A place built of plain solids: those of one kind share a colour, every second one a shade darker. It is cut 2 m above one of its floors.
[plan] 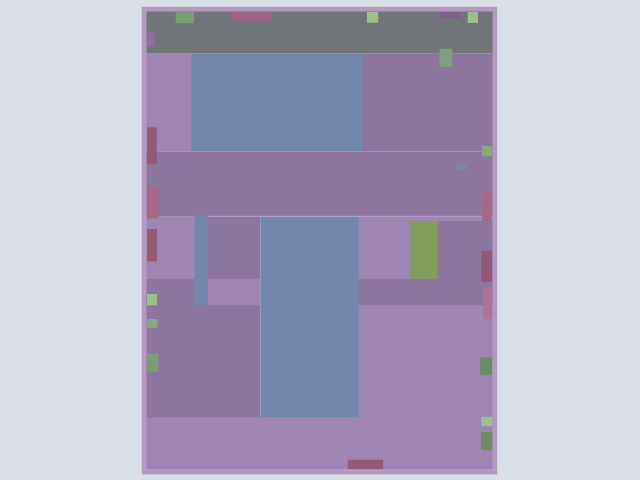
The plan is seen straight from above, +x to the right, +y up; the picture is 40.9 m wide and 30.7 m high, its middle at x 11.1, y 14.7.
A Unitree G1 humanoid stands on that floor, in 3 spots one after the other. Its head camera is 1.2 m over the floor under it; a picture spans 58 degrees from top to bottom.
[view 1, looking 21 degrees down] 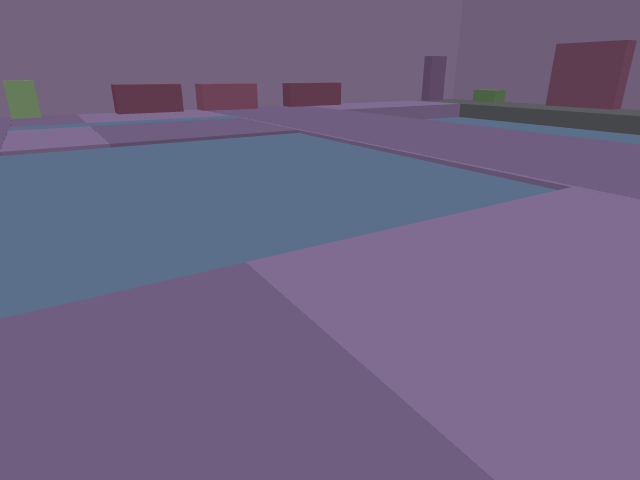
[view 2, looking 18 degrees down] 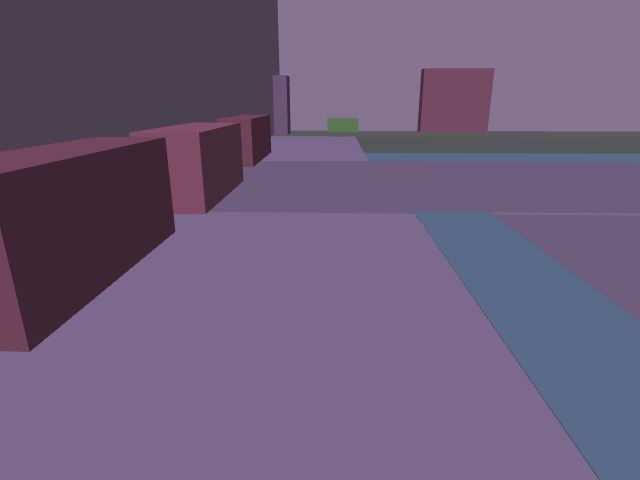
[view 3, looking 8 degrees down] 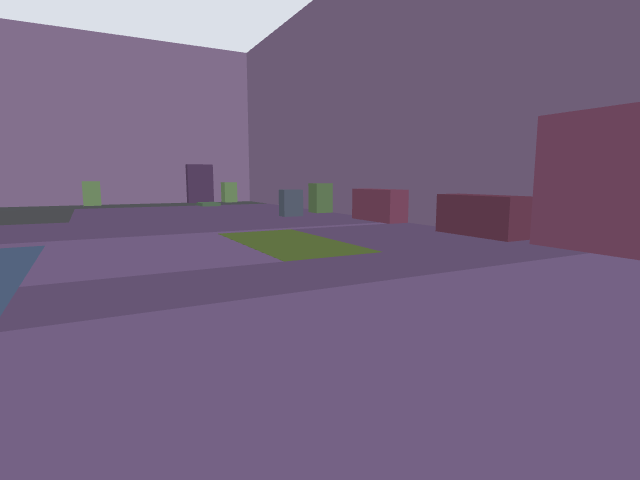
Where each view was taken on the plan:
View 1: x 16.14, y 11.21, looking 148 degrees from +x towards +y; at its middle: bay_floor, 3.53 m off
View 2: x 2.18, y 11.51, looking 92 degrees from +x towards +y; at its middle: floor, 3.88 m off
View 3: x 14.34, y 6.44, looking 62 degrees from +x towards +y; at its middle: bay_cover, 8.61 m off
